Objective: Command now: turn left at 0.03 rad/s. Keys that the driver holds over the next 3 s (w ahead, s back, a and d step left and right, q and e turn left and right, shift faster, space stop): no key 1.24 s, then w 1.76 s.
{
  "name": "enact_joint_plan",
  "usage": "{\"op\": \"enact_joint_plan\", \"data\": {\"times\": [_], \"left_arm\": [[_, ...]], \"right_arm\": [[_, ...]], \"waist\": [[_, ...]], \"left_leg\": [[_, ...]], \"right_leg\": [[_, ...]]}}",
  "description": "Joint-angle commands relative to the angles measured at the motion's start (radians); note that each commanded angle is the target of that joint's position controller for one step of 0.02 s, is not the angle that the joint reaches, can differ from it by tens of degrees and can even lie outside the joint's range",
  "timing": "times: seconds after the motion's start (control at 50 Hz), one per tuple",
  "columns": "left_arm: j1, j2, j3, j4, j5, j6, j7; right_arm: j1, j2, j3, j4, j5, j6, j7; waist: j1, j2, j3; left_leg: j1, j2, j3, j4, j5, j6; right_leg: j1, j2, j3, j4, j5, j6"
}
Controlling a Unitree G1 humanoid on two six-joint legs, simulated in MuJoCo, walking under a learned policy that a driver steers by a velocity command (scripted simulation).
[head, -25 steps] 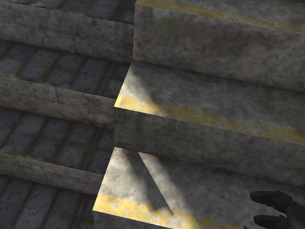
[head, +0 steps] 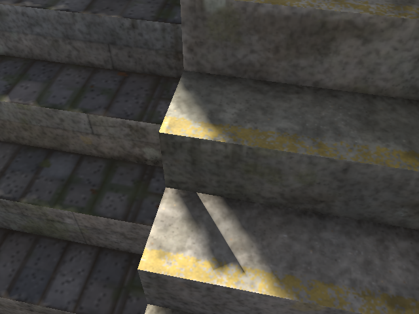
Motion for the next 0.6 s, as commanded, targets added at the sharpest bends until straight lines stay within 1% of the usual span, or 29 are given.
{"op": "enact_joint_plan", "data": {"times": [0.02, 0.04, 0.06, 0.12, 0.14, 0.18, 0.2, 0.22, 0.24, 0.26, 0.3, 0.36, 0.38, 0.4, 0.42, 0.44, 0.46, 0.48, 0.52, 0.58, 0.6], "left_arm": [[0.028, 0.093, 0.025, -0.045, -0.001, -0.013, 0.000], [0.010, 0.103, 0.025, -0.044, 0.002, -0.012, 0.000], [0.022, 0.102, 0.025, -0.035, 0.001, -0.013, -0.003], [0.039, 0.114, 0.029, -0.011, -0.005, -0.019, -0.002], [0.031, 0.114, 0.029, -0.002, -0.010, -0.019, -0.008], [0.032, 0.113, 0.030, 0.011, -0.011, -0.021, -0.011], [0.044, 0.120, 0.032, 0.027, -0.014, -0.022, -0.009], [0.062, 0.119, 0.035, 0.047, -0.006, -0.017, -0.006], [0.052, 0.131, 0.038, 0.045, -0.001, -0.012, -0.003], [0.049, 0.129, 0.039, 0.049, 0.001, -0.010, -0.002], [0.052, 0.126, 0.039, 0.058, 0.000, -0.009, -0.001], [0.063, 0.133, 0.040, 0.075, -0.002, -0.010, 0.000], [0.069, 0.139, 0.041, 0.081, 0.001, -0.011, 0.002], [0.059, 0.148, 0.043, 0.078, 0.004, -0.012, 0.002], [0.058, 0.147, 0.042, 0.081, 0.002, -0.013, 0.001], [0.052, 0.158, 0.043, 0.091, -0.001, -0.015, 0.004], [0.057, 0.158, 0.043, 0.095, -0.002, -0.016, 0.005], [0.048, 0.174, 0.046, 0.098, 0.006, -0.016, -0.005], [0.050, 0.168, 0.045, 0.102, 0.005, -0.018, -0.012], [0.052, 0.174, 0.044, 0.109, 0.004, -0.019, -0.015], [0.055, 0.175, 0.044, 0.112, 0.005, -0.019, -0.016]], "right_arm": [[-0.064, -0.040, -0.002, -0.081, -0.003, -0.024, -0.001], [-0.067, -0.043, 0.000, -0.087, -0.007, -0.026, -0.003], [-0.052, -0.049, -0.001, -0.080, -0.008, -0.026, -0.004], [-0.021, -0.063, -0.002, -0.075, -0.008, -0.025, -0.002], [-0.023, -0.065, 0.000, -0.078, -0.015, -0.027, -0.002], [-0.010, -0.070, 0.000, -0.075, -0.015, -0.028, -0.002], [0.005, -0.065, 0.001, -0.068, -0.012, -0.022, -0.008], [0.017, -0.062, 0.006, -0.060, -0.021, -0.025, -0.006], [0.006, -0.066, 0.005, -0.067, -0.019, -0.025, -0.006], [0.001, -0.062, 0.007, -0.069, -0.019, -0.024, -0.006], [-0.005, -0.060, 0.009, -0.073, -0.019, -0.023, -0.006], [-0.006, -0.059, 0.011, -0.076, -0.019, -0.023, -0.006], [-0.002, -0.065, 0.010, -0.073, -0.014, -0.023, -0.006], [0.007, -0.063, 0.010, -0.077, -0.012, -0.025, -0.009], [0.006, -0.066, 0.010, -0.075, -0.013, -0.026, -0.010], [0.022, -0.069, 0.008, -0.071, -0.016, -0.027, -0.013], [0.022, -0.071, 0.007, -0.070, -0.017, -0.027, -0.013], [0.008, -0.068, 0.013, -0.080, -0.006, -0.033, -0.013], [0.004, -0.069, 0.015, -0.078, -0.006, -0.038, -0.012], [0.003, -0.073, 0.016, -0.078, -0.005, -0.039, -0.010], [0.006, -0.076, 0.015, -0.076, -0.006, -0.039, -0.011]], "waist": [[0.021, 0.028, -0.013], [0.011, 0.023, -0.010], [0.012, 0.032, -0.026], [0.008, 0.040, -0.047], [0.004, 0.012, -0.042], [0.000, 0.014, -0.047], [-0.002, 0.012, -0.054], [0.002, 0.022, -0.071], [0.003, 0.019, -0.062], [0.003, 0.015, -0.058], [0.004, 0.011, -0.047], [0.004, 0.011, -0.038], [0.005, 0.010, -0.029], [-0.005, 0.000, -0.027], [-0.003, 0.005, -0.028], [-0.013, 0.008, -0.037], [-0.009, 0.014, -0.039], [-0.022, 0.007, -0.026], [-0.015, 0.016, -0.024], [-0.012, 0.015, -0.026], [-0.010, 0.023, -0.030]], "left_leg": [[-0.080, 0.055, -0.049, -0.112, -0.064, 0.048], [-0.074, 0.059, -0.050, -0.108, -0.033, 0.050], [-0.055, 0.061, -0.054, -0.105, -0.003, 0.052], [-0.011, 0.066, -0.063, -0.104, 0.072, 0.055], [-0.006, 0.074, -0.065, -0.107, 0.081, 0.056], [0.011, 0.074, -0.066, -0.115, 0.103, 0.060], [0.031, 0.073, -0.069, -0.117, 0.114, 0.064], [0.035, 0.069, -0.064, -0.111, 0.104, 0.070], [0.030, 0.066, -0.060, -0.108, 0.109, 0.072], [0.029, 0.067, -0.062, -0.111, 0.104, 0.074], [0.032, 0.068, -0.067, -0.117, 0.104, 0.078], [0.049, 0.068, -0.072, -0.124, 0.124, 0.082], [0.056, 0.067, -0.073, -0.125, 0.140, 0.084], [0.061, 0.070, -0.071, -0.135, 0.137, 0.086], [0.068, 0.070, -0.072, -0.139, 0.141, 0.087], [0.096, 0.064, -0.067, -0.142, 0.146, 0.088], [0.105, 0.064, -0.069, -0.143, 0.150, 0.089], [0.106, 0.068, -0.074, -0.150, 0.139, 0.095], [0.105, 0.069, -0.078, -0.157, 0.139, 0.101], [0.111, 0.067, -0.077, -0.161, 0.176, 0.102], [0.115, 0.065, -0.075, -0.160, 0.191, 0.101]], "right_leg": [[0.055, -0.128, 0.114, -0.104, -0.017, -0.092], [0.050, -0.128, 0.113, -0.103, 0.022, -0.086], [0.057, -0.127, 0.106, -0.102, 0.046, -0.083], [0.061, -0.125, 0.099, -0.102, 0.087, -0.074], [0.061, -0.125, 0.104, -0.112, 0.097, -0.074], [0.068, -0.126, 0.100, -0.115, 0.109, -0.071], [0.065, -0.128, 0.100, -0.118, 0.100, -0.065], [0.080, -0.126, 0.088, -0.107, 0.098, -0.065], [0.073, -0.123, 0.086, -0.100, 0.096, -0.063], [0.065, -0.123, 0.085, -0.098, 0.087, -0.060], [0.050, -0.124, 0.083, -0.097, 0.075, -0.054], [0.034, -0.128, 0.082, -0.098, 0.068, -0.046], [0.028, -0.129, 0.085, -0.103, 0.068, -0.046], [0.024, -0.130, 0.087, -0.107, 0.062, -0.045], [0.025, -0.132, 0.087, -0.110, 0.061, -0.044], [0.017, -0.127, 0.086, -0.103, 0.056, -0.044], [0.014, -0.128, 0.086, -0.104, 0.050, -0.043], [0.007, -0.126, 0.082, -0.092, 0.036, -0.034], [0.010, -0.128, 0.083, -0.095, 0.029, -0.028], [0.023, -0.130, 0.082, -0.094, 0.049, -0.024], [0.029, -0.131, 0.082, -0.095, 0.055, -0.023]]}}
Next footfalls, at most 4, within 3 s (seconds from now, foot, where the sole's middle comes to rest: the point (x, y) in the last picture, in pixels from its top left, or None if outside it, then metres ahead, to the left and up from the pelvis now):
2.00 right None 0.28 -0.18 -0.57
2.48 left None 0.22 0.02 -0.56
2.94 right None -0.08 -0.21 -0.77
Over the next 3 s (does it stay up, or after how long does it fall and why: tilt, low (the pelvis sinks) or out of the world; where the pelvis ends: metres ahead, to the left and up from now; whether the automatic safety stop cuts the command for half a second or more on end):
stays up -0.03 -0.08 -0.03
